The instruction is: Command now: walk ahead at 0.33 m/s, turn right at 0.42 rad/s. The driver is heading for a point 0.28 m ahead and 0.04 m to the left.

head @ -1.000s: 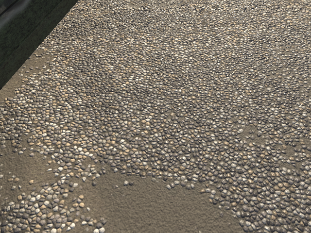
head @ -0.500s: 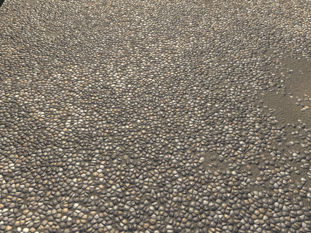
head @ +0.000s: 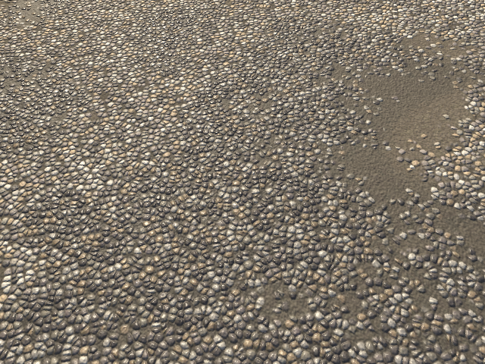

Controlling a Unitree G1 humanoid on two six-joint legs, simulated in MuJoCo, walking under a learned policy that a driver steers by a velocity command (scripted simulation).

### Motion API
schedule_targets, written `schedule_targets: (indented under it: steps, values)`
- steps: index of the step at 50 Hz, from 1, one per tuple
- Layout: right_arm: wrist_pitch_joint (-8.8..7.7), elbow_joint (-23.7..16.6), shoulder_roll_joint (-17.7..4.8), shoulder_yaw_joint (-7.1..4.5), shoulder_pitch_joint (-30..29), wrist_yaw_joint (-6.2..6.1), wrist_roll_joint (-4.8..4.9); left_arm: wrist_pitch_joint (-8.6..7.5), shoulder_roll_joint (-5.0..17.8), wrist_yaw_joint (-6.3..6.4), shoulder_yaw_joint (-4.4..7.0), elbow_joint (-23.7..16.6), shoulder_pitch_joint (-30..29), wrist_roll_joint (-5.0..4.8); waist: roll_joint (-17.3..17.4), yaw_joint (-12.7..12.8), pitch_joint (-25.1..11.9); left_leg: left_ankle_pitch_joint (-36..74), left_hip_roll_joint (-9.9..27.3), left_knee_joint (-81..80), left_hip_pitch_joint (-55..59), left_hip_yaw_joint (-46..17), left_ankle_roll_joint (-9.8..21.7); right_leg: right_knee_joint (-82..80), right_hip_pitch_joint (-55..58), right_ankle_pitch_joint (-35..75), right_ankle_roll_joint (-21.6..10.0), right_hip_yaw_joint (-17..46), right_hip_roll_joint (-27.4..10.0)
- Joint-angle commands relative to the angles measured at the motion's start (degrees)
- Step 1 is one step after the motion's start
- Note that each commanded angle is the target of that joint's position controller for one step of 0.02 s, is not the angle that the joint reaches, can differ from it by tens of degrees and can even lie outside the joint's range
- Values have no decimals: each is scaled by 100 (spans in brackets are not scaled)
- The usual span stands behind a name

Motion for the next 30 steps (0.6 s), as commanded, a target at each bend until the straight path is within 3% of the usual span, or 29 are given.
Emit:
schedule_targets:
  steps: [1, 3, 6, 9, 10, 11, 12, 13, 14, 15, 16, 17, 19, 21, 23, 25, 27, 28, 30]
  values:
    - [44, -277, -227, -42, 130, -20, -65, -63, 927, 150, 216, -438, -231, -9, -408, -227, -395, 936, -215, -1095, 282, 296, -164, -495, -62, 3587, -795, 628, -1187]
    - [17, -347, -118, 18, -200, 38, -31, 5, 877, 199, 194, -386, -56, -34, -600, -20, -503, 1831, -438, -2033, 646, 397, -97, -343, -57, 3376, -550, 415, -1009]
    - [-8, -459, -213, 14, -510, 133, 9, 51, 851, 231, 155, -279, 142, -18, -751, 163, -575, 2345, -587, -2681, 842, 332, 11, -161, 266, 2758, -452, 699, -1224]
    - [-69, -469, -458, -63, -384, 192, -64, 67, 776, 243, 117, -224, 63, 8, -804, 44, -599, 1819, -589, -3075, 872, 189, 276, 391, 814, 2685, -388, 1120, -1506]
    - [-99, -405, -497, -86, -166, 196, -95, 75, 747, 246, 103, -223, -37, 4, -796, -96, -646, 1847, -626, -3317, 1123, 236, 385, 685, 901, 2728, -313, 1163, -1464]
    - [-140, -309, -553, -109, 154, 185, -150, 77, 696, 243, 78, -239, -111, 4, -683, -278, -777, 2693, -612, -3707, 1722, 308, 512, 1156, 848, 2803, -145, 1057, -1205]
    - [-167, -298, -785, -135, 479, 154, -251, 63, 543, 237, 22, -340, -64, 88, -301, -314, -1283, 4822, 5, -3414, 2810, -230, 752, 2008, 439, 1953, 90, 886, -794]
    - [-112, -309, -842, -108, 690, 128, -347, 37, 291, 231, -61, -194, 900, 65, 805, -58, -2057, 6480, 1215, -3016, 4505, -1425, 1806, 3480, -785, -559, 495, 751, -277]
    - [-9, -193, -360, -9, 931, 146, -174, 82, 550, 196, -53, -104, 1020, 35, 1257, -206, -2556, 5957, 1678, -3284, 4729, -2298, 2253, 4220, -1234, -3103, 726, 784, -228]
    - [69, -217, -261, 49, 761, 178, -14, 185, 923, 181, 44, -139, 685, -28, 671, -257, -2124, 4238, 1504, -3494, 4266, -2298, 2082, 4579, -1504, -3134, 827, 903, -442]
    - [160, -238, -287, 52, 477, 177, 7, 321, 884, 215, 54, -171, 310, -55, 307, -211, -1650, 2678, 1289, -3743, 3715, -2136, 1826, 4711, -1709, -2821, 915, 726, -608]
    - [233, -286, -209, 106, 130, 181, -10, 463, 831, 244, 62, -190, 113, -24, 172, -138, -1134, 1532, 1088, -4064, 2961, -1854, 1651, 4393, -1706, -2614, 958, 577, -753]
    - [356, -332, -327, 79, -347, 164, -99, 636, 589, 296, 24, -136, 118, 3, 534, 52, -644, 215, 556, -4542, 1760, -1206, 1292, 3317, -991, -2155, 967, 278, -855]
    - [406, -274, -352, 54, -320, 124, -127, 600, 381, 321, -29, 9, 235, 49, 730, 20, -720, 207, 300, -4584, 1536, -752, 1244, 2547, -400, -1748, 921, 51, -775]
    - [424, -187, -330, 61, -211, 81, -60, 541, 384, 310, -17, 132, 305, 55, 634, 29, -933, -87, 312, -4482, 1662, -668, 1246, 1832, -4, -978, 829, -42, -747]
    - [458, -123, -242, 104, -176, 47, 8, 510, 344, 283, -18, 218, 302, 110, 541, 86, -877, -929, 213, -4416, 1471, -570, 1023, 1059, 454, -344, 681, -183, -675]
    - [450, -25, -92, 170, -11, 58, -37, 482, 572, 302, -8, 60, 53, 229, 189, -29, -548, -1653, -46, -4171, 1204, -405, 523, 515, 402, -456, 410, 396, -1178]
    - [445, -46, -145, 126, 105, 67, -32, 469, 865, 312, 72, 160, -43, 154, -476, -309, -277, -1279, -436, -3999, 1533, 41, 346, 459, -390, -1533, 259, 475, -1156]
    - [430, 12, -135, 121, 23, 36, -40, 344, 470, 297, -25, 196, -180, 165, -686, -283, -145, -480, -494, -3522, 2240, 177, 306, 102, -1061, -2024, 389, 471, -1088]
